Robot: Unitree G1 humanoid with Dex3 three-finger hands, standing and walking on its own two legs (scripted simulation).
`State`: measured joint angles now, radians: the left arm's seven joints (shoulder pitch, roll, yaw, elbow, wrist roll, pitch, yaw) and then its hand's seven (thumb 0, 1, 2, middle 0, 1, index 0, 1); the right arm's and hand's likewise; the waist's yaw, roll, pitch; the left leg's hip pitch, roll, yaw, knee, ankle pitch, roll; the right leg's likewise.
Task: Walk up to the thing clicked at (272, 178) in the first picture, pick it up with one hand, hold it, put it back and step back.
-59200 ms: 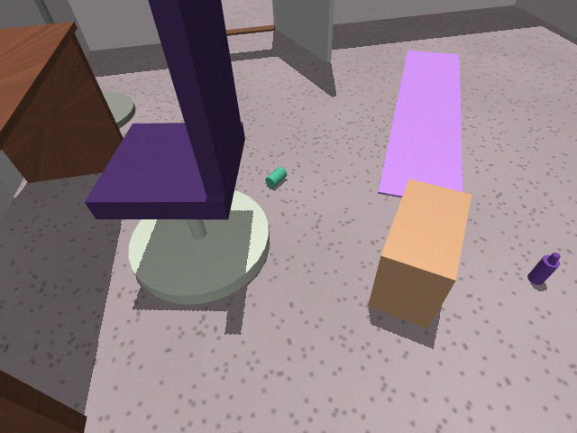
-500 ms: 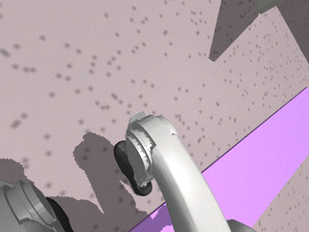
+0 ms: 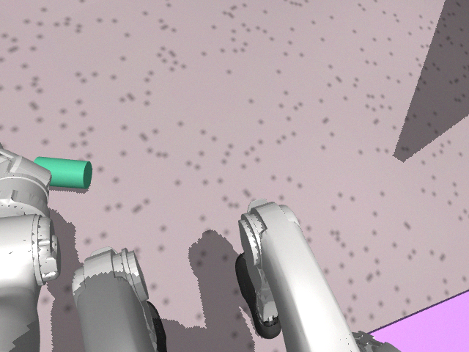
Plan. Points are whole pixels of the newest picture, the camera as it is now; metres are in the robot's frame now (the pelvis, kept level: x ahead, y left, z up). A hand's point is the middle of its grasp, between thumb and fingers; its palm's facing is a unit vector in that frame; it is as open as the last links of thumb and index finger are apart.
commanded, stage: withdraw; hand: left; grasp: from above
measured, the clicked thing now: (63, 172) +0.51 +0.28 -0.32
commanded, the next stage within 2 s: home in 0.32 s
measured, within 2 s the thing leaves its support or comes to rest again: rests again in 0.32 s
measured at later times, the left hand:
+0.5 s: hand (45, 185) +0.46 +0.27 -0.20, palm faces -0.48 -0.16 -0.86, open 13.7 cm
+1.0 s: hand out of the picture +0.32 +0.26 -0.03, palm faces -0.42 -0.50 -0.76, open 9.7 cm
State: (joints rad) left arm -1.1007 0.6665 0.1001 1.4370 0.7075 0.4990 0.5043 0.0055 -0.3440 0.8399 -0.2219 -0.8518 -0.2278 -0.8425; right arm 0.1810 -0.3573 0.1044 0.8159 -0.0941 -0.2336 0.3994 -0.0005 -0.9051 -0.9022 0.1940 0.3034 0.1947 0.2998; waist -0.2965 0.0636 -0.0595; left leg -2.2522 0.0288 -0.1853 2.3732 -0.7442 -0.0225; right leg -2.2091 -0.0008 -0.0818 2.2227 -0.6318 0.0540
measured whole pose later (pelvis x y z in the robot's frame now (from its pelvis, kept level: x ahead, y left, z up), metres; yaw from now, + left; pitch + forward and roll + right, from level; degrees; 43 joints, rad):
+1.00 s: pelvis -0.01 +0.00 +0.10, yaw +6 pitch +34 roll -5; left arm -0.37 0.49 -0.08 0.58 0.67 -0.02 0.01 0.01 0.43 0.85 -0.22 -0.41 -0.21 -0.42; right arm 0.13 -0.31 -0.05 0.59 -0.01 0.01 0.07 0.00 -0.90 -0.90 0.20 0.30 0.20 0.30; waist -0.07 0.03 -0.19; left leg -1.95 0.02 -0.08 2.04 -0.68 -0.01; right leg -1.93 -0.03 -0.02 1.96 -0.62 0.05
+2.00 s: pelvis +0.08 +0.01 +0.36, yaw +11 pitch +11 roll -3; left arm 0.51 0.22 0.04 -0.14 -0.07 0.48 0.03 0.01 0.90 0.90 -0.20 -0.30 -0.20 -0.30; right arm 0.29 -0.21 0.04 0.51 0.02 -0.23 -0.19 0.01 -0.90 -0.90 0.20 0.30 0.20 0.30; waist -0.05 0.04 -0.18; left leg -0.70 0.04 -0.06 1.01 -0.51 -0.02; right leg -0.67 -0.03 -0.06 0.94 -0.46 0.03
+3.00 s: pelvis +0.08 +0.01 +0.36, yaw +10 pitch +10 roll -3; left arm 0.50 0.23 0.03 -0.14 -0.06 0.46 0.02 0.02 0.90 0.90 -0.20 -0.30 -0.20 -0.30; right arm 0.28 -0.21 0.04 0.54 0.01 -0.24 -0.18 0.01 -0.90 -0.90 0.20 0.30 0.20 0.30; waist -0.04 0.04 -0.16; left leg -0.69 0.04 -0.06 1.02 -0.51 -0.02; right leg -0.66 -0.02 -0.06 0.94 -0.45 0.03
